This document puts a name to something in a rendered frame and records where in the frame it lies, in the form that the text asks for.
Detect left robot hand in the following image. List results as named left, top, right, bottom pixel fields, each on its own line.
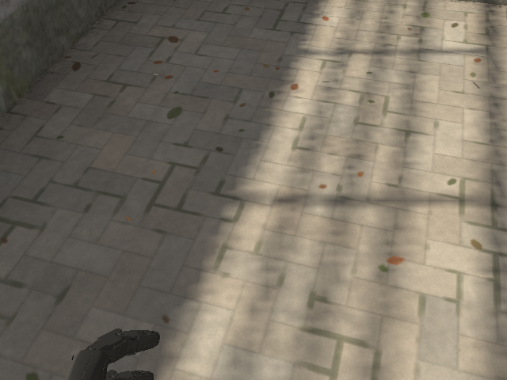
left=64, top=329, right=160, bottom=380

